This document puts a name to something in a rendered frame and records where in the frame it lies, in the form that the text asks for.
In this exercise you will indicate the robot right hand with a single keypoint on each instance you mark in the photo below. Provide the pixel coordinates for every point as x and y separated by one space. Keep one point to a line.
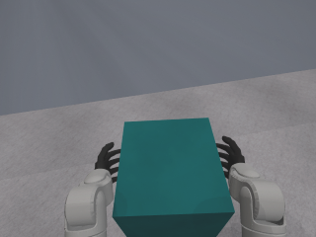
234 155

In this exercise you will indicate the carton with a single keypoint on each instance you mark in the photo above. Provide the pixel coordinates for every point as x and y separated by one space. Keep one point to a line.
170 180

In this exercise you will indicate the left robot forearm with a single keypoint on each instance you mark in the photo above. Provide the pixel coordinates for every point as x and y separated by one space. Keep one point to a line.
85 209

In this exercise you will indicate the robot left hand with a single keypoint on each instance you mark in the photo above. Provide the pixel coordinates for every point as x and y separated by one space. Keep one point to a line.
104 162

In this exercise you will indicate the right robot forearm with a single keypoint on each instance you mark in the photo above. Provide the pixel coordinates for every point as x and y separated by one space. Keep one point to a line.
262 204

